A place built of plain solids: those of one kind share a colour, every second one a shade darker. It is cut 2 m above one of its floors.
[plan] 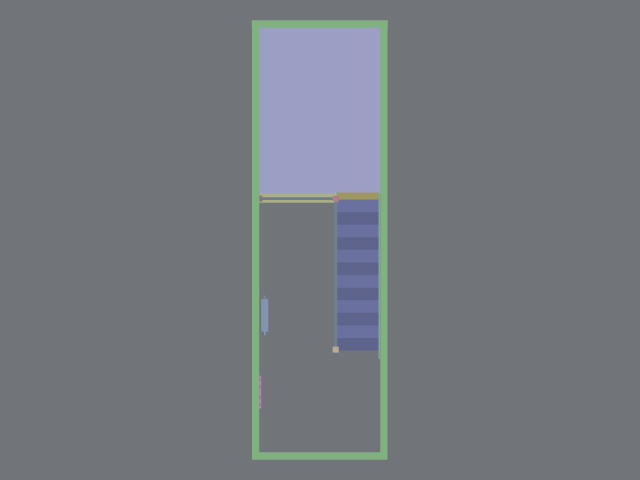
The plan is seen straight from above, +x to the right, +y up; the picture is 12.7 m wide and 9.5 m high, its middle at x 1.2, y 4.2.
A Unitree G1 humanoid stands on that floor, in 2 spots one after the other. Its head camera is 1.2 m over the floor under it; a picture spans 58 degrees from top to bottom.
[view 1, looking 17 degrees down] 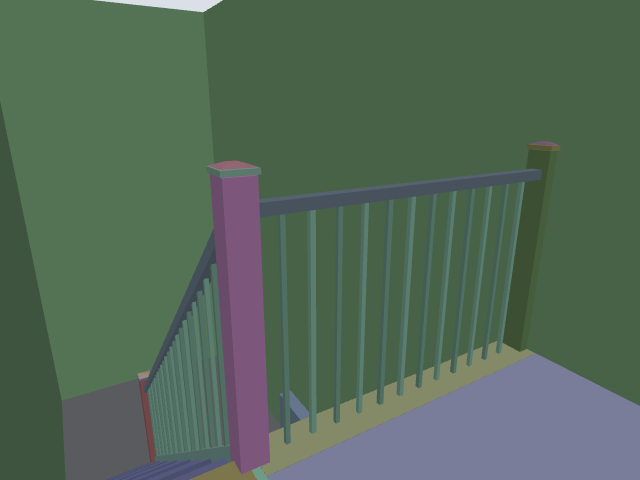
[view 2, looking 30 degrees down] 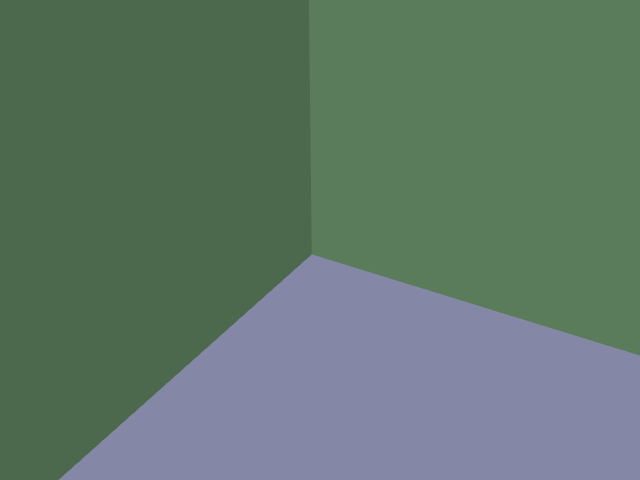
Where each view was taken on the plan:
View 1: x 1.94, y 6.22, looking -121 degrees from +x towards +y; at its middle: wall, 3.95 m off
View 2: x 0.74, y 7.40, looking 30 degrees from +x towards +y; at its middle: wall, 2.20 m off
